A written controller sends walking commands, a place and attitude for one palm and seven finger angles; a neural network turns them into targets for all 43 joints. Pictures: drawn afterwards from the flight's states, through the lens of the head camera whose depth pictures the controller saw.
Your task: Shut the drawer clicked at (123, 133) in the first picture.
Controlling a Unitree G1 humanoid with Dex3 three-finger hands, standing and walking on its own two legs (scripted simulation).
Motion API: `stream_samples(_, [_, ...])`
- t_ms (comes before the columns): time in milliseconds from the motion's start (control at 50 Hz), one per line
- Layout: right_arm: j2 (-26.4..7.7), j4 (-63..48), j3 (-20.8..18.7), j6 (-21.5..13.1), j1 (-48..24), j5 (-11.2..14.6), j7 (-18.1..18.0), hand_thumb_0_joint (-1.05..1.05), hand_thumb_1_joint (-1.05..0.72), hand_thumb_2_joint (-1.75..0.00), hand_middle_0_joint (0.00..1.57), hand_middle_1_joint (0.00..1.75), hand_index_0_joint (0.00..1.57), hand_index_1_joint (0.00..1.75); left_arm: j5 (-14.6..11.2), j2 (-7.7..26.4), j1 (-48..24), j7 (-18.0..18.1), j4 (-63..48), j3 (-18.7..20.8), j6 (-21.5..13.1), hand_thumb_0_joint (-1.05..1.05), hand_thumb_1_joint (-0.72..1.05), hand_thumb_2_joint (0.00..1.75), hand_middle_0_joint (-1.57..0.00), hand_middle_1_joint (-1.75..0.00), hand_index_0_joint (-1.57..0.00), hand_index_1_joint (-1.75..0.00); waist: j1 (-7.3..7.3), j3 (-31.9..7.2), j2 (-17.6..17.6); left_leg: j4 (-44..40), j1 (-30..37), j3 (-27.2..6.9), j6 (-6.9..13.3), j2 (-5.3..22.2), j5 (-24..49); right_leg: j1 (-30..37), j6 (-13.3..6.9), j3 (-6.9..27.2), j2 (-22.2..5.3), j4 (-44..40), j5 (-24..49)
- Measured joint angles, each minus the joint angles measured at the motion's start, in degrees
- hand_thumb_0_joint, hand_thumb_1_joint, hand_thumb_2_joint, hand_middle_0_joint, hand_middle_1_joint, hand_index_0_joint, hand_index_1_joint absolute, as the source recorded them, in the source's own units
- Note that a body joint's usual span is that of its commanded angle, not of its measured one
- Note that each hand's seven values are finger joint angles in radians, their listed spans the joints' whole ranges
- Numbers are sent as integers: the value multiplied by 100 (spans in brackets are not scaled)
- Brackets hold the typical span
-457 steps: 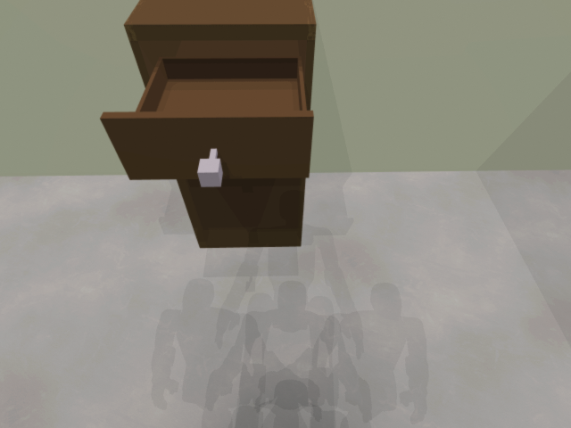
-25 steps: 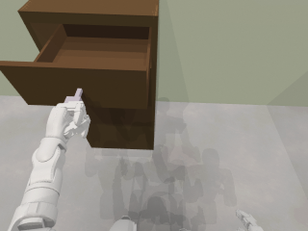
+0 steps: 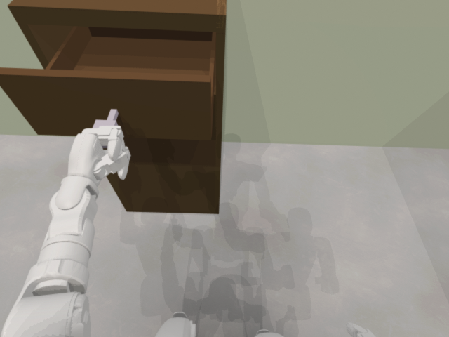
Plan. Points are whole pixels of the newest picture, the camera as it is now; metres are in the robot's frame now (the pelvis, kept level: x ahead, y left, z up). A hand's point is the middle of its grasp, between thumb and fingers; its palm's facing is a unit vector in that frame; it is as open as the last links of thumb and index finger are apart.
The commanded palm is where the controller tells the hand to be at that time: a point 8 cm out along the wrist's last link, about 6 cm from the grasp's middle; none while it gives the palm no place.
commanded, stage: push the drawer shut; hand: left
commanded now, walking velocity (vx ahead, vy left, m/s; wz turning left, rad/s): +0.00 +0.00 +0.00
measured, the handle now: (109, 126) +0.48 +0.23 +0.08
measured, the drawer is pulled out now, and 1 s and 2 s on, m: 0.17 0.05 0.00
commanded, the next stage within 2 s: pull the fist back off the drawer in 1.68 s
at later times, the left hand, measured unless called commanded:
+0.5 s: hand (132, 130) +0.47 +0.18 +0.08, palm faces -0.04 -1.00 -0.01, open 3.4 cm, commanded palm +0.46 +0.23 +0.08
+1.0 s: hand (137, 111) +0.53 +0.18 +0.08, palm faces -0.02 -1.00 -0.01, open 3.5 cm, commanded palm +0.52 +0.22 +0.08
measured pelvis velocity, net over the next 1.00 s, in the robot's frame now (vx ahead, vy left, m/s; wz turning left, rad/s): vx -0.01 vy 0.01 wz -0.04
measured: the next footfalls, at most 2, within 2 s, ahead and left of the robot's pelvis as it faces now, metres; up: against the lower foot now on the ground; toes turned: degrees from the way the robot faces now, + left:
none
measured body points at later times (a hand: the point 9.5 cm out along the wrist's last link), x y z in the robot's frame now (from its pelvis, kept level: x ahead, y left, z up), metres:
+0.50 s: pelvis -0.01 +0.00 -0.01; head +0.08 +0.01 +0.43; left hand +0.47 +0.24 +0.08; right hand +0.02 -0.27 -0.13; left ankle +0.06 +0.12 -0.69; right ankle -0.02 -0.12 -0.69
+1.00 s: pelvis -0.01 +0.01 -0.02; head +0.12 +0.03 +0.41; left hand +0.52 +0.23 +0.08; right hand -0.03 -0.26 -0.13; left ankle +0.06 +0.12 -0.69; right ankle -0.02 -0.12 -0.69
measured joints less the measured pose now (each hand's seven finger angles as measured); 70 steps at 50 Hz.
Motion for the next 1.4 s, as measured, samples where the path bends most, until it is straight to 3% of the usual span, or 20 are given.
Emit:
stream_samples(140, [9, 78, 25, 56, -10, -19, 11, 1, -90, -89, 21, 30, 20, 30, 91, 84, -509, 8, 537, 49, -122, 2, 90, 90, -145, -160, -147, -160, -21, 7, -19, 88, -173, -22, -3, -1, -2, -170, -3, -21, 3, 101, -18])
stream_samples(360, [-1, 140, 55, 105, 126, -68, 37, 1, -90, -89, 21, 30, 20, 30, 237, 453, -1422, -110, 1514, 338, -164, 2, 90, 90, -144, -160, -147, -160, -208, -4, -6, 313, -567, -34, -11, 66, -42, -563, -13, -21, 72, 299, -33])
stream_samples(640, [-24, 211, 18, 224, 499, -147, 119, 1, -90, -89, 21, 30, 20, 30, 416, 710, -1936, -44, 2004, 602, -212, 2, 90, 90, -144, -160, -147, -160, -370, -52, 44, 508, -894, 10, 15, 132, -127, -889, 14, 35, 132, 433, -59])
stream_samples(1400, [-54, 137, 228, 270, 757, -429, 222, 0, -90, -89, 21, 30, 20, 30, 1175, 1859, -3899, 209, 3268, 995, 200, 2, 90, 90, -142, -160, -149, -160, -1046, 14, 129, 947, -1941, -107, 85, 224, -227, -1803, 83, -48, 249, 617, -38])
